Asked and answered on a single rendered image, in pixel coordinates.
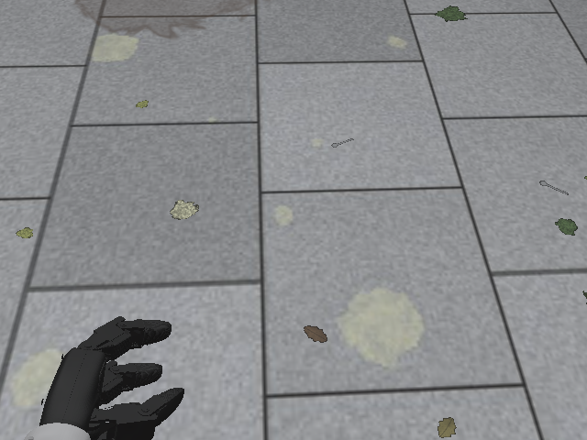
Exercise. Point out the left robot hand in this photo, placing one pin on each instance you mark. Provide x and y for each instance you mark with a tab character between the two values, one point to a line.
84	381

